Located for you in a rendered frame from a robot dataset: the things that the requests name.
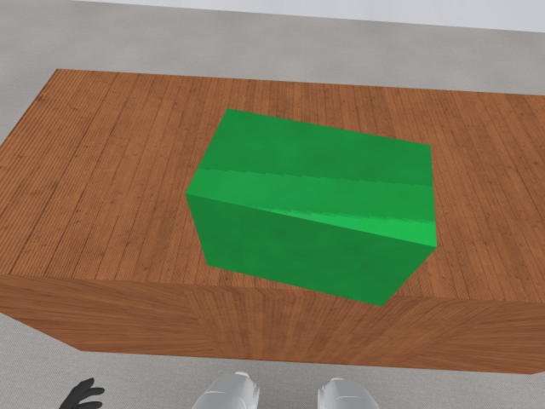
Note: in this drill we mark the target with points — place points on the pedestal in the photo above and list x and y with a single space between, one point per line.
99 250

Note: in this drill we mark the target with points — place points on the carton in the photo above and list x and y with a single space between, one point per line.
337 211

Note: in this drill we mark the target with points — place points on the left robot thigh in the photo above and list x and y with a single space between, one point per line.
230 391

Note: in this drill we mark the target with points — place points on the right robot thigh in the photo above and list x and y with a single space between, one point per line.
344 394

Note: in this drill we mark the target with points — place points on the robot thigh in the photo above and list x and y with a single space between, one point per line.
344 394
230 391

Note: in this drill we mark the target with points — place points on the robot left hand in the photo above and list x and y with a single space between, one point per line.
82 391

